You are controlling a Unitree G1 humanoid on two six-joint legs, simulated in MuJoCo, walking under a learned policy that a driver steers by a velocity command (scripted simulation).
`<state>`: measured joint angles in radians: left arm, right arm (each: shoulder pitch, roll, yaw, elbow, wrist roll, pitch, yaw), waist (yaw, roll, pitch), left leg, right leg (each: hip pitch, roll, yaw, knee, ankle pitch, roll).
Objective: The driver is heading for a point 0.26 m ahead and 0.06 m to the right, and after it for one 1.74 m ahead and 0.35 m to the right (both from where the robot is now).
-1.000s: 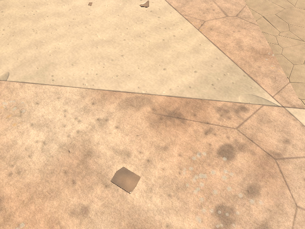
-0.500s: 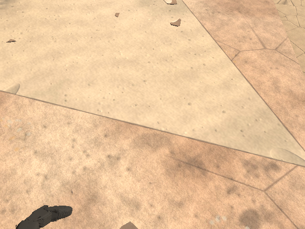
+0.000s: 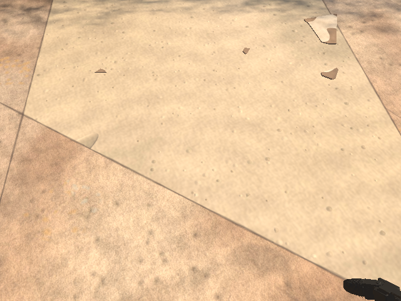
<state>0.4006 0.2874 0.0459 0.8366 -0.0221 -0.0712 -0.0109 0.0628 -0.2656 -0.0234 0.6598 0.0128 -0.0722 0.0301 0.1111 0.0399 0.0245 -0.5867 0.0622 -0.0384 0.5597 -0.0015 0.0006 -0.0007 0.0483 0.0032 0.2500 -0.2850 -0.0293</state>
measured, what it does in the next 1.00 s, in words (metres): walks ahead, turning right: left foot, then right foot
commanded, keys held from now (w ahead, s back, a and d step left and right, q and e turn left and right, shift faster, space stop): w+e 0.04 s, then e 0.62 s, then no key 0.24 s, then q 0.10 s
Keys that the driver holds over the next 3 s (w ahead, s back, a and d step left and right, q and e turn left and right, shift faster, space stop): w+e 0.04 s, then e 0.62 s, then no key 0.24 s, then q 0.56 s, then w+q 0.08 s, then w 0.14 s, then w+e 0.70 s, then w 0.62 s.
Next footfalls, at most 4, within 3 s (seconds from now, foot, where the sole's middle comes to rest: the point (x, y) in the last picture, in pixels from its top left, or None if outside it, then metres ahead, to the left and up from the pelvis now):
0.08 left None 0.22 0.14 -0.78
0.54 right None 0.25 -0.12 -0.78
0.94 left None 0.31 0.11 -0.78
1.58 left None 0.27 0.15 -0.78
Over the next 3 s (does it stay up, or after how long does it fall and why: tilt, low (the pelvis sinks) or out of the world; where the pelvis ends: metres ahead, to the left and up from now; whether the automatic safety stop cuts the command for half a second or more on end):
stays up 0.94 -0.10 0.00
